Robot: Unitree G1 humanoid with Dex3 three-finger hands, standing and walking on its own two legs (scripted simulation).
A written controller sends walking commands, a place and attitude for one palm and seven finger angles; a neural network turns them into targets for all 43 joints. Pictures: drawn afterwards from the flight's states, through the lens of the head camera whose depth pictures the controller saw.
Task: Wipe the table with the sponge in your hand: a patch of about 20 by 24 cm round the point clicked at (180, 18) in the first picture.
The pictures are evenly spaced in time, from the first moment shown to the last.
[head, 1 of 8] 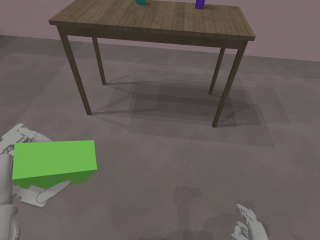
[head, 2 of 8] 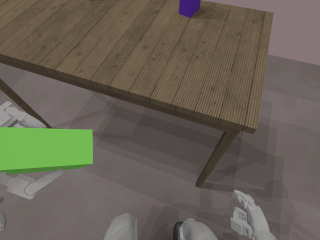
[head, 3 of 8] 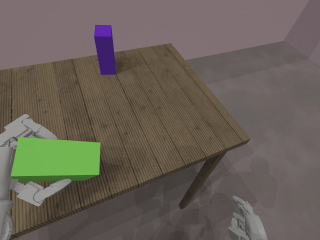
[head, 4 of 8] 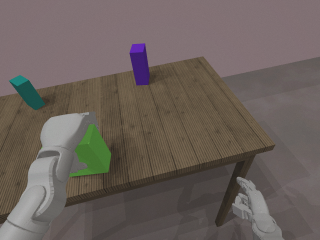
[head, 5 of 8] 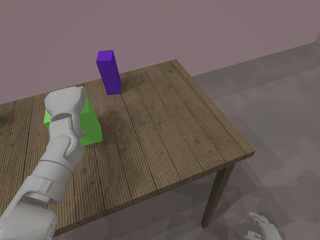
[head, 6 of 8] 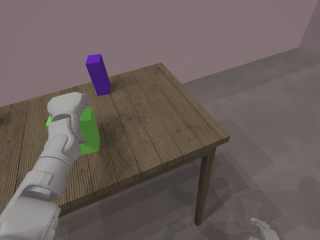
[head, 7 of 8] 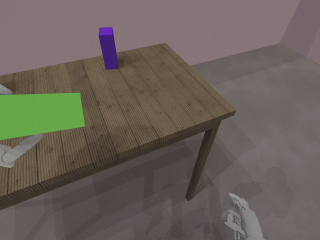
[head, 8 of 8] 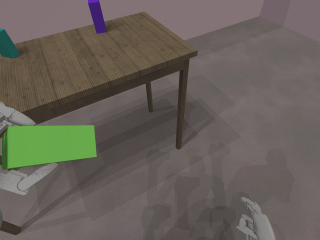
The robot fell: no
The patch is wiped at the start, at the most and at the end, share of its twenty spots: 0.00 1.00 1.00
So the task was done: yes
